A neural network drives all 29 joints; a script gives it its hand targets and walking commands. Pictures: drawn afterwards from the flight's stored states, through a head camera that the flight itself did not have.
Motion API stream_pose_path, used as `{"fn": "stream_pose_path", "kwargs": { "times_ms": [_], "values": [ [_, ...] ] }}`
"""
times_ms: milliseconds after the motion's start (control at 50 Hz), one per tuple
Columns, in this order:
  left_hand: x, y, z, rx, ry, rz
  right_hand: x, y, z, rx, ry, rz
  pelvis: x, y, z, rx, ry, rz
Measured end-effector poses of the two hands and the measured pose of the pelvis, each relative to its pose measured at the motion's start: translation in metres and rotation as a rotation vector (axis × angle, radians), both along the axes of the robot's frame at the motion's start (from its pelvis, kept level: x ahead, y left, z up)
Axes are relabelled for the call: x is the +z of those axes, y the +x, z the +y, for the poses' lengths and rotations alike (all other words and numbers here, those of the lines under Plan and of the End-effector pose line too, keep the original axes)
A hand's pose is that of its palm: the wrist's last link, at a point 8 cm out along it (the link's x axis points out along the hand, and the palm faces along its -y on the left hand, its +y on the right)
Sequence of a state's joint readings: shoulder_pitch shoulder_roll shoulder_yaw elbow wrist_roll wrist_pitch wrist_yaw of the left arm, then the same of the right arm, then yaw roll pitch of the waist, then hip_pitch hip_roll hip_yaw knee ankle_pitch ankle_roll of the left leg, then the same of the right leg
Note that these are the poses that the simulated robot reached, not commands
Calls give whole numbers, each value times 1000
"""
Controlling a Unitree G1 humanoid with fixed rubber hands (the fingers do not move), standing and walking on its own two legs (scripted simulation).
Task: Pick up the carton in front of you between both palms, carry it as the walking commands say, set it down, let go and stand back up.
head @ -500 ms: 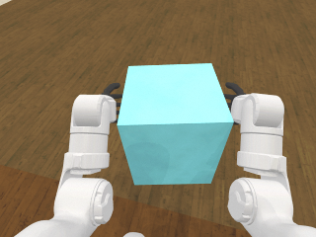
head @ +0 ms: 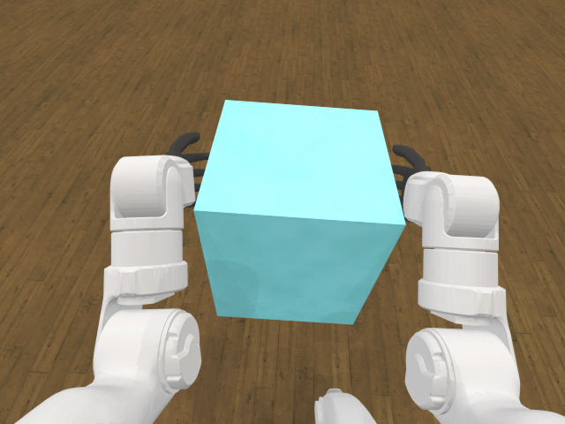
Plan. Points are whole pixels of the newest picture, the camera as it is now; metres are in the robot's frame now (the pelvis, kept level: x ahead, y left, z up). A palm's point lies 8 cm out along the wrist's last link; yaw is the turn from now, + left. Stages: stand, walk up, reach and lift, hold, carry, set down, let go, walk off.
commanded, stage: carry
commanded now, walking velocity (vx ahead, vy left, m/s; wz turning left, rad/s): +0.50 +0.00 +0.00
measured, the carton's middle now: (292, 219) +0.39 -0.02 +0.08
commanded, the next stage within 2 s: none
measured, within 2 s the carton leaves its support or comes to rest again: neither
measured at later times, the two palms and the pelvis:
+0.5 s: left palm (203, 73) +0.69 +0.12 +0.15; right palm (359, 70) +0.70 -0.18 +0.14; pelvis +0.32 -0.04 +0.02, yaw +1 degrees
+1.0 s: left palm (210, 32) +0.95 +0.13 +0.11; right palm (333, 31) +0.94 -0.16 +0.12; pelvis +0.66 -0.01 +0.02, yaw -1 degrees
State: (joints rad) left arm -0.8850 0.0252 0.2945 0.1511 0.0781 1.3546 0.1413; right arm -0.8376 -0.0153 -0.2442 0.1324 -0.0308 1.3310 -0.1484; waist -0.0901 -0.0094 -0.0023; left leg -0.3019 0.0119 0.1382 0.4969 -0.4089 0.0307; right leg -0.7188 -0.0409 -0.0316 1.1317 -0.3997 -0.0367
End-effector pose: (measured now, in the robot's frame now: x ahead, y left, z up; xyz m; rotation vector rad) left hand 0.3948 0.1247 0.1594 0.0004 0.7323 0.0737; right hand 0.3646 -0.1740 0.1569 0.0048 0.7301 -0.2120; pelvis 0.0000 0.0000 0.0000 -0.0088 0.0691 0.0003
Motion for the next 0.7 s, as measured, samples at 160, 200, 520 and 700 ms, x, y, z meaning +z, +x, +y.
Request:
{"fn": "stream_pose_path", "kwargs": {
  "times_ms": [160, 200, 520, 700],
  "values": [
    [24, 107, -7, 54, 8, -70, 22, 125, -8, 43, 25, -71, -5, 114, -25, 3, 9, 1],
    [22, 130, -7, 80, 29, -65, 18, 159, -9, 74, 37, -65, -10, 145, -34, 8, 4, -19],
    [-15, 306, -1, 123, 37, 56, -16, 352, -2, 102, 59, 55, 22, 339, -38, 22, 30, 13],
    [-51, 433, 20, 69, 2, 29, -42, 461, 18, 52, 15, 28, 0, 474, -6, -13, 25, 3]
  ]
}}
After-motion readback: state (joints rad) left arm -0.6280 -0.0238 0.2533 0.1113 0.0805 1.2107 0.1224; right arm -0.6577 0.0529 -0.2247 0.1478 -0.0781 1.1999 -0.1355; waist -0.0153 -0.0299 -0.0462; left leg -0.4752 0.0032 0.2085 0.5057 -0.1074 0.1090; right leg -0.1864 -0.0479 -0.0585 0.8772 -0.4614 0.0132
